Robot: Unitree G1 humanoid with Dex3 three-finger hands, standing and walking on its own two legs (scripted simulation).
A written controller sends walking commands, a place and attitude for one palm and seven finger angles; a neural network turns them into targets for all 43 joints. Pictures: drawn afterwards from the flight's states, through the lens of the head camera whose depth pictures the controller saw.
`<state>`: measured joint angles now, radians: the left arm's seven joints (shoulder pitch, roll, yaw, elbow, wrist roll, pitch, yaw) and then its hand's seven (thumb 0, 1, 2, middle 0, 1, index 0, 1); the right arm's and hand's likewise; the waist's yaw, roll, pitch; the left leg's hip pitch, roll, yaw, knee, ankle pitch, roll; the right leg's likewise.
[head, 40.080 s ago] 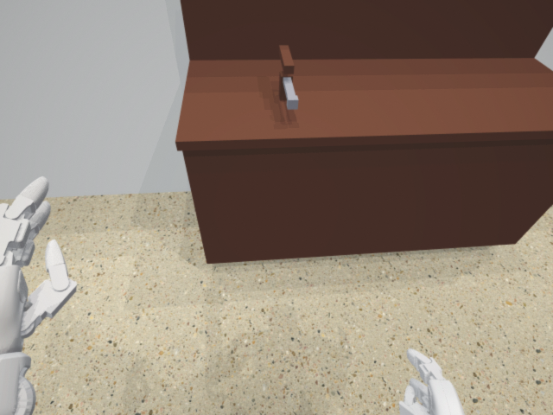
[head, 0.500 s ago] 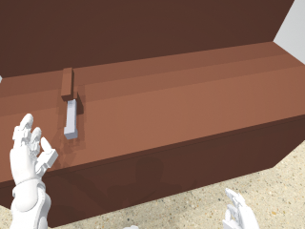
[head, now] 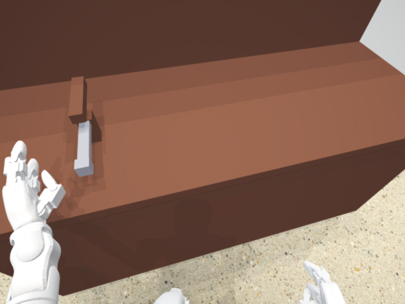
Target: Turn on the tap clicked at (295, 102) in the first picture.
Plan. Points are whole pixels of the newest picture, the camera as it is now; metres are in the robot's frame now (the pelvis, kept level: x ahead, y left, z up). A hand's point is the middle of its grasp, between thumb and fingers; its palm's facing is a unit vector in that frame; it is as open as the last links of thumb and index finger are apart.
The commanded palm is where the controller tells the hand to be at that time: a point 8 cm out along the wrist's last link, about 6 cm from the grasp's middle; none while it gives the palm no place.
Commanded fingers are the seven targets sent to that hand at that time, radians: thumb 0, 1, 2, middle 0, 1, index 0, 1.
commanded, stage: reach beside the lever's end, fingers flat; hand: left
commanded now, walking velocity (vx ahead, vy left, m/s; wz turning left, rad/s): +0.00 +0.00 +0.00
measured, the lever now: (84, 167) +0.36 +0.28 +0.05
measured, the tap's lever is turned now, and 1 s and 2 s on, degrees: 0 0 18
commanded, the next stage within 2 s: push the lever round in 0.52 s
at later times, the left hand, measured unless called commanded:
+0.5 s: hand (61, 180) +0.32 +0.31 +0.05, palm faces +0.57 -0.82 -0.09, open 7.8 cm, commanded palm +0.28 +0.34 +0.05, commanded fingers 0.00 0.90 0.90 -0.15 -0.15 -0.15 -0.15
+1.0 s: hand (76, 175) +0.34 +0.29 +0.05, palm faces +0.53 -0.85 -0.06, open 7.8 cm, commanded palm +0.29 +0.31 +0.05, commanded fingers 0.00 0.90 0.90 -0.15 -0.15 -0.15 -0.15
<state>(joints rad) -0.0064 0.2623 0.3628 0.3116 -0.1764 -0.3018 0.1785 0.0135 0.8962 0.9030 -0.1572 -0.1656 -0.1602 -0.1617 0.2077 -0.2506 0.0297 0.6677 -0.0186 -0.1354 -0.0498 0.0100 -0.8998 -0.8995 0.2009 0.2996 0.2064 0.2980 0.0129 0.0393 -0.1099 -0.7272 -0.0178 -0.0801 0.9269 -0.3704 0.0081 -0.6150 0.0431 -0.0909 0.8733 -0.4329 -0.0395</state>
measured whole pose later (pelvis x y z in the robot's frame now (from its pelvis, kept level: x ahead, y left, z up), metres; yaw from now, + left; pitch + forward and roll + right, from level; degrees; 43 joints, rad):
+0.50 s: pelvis +0.00 +0.00 -0.01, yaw -1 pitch +12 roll -3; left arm -0.09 0.31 0.44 0.45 -0.18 -0.35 0.15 0.01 0.90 0.90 -0.15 -0.15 -0.16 -0.15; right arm 0.27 -0.26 0.02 0.66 -0.02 -0.09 -0.04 0.01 -0.90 -0.90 0.20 0.30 0.21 0.30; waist -0.02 0.04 -0.13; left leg -0.80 0.00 -0.07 0.97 -0.39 0.01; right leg -0.69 0.06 -0.08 0.91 -0.44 -0.04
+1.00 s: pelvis +0.01 +0.02 -0.01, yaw -1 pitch +13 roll -4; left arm -0.11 0.25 0.35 0.41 -0.14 -0.32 0.21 0.01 0.90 0.90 -0.15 -0.15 -0.16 -0.15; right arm 0.22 -0.24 0.03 0.64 -0.03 -0.08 -0.03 0.01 -0.90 -0.90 0.20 0.30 0.21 0.30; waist -0.01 0.04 -0.13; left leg -0.80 -0.02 -0.07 0.98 -0.40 0.03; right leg -0.68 0.04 -0.08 0.91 -0.45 -0.02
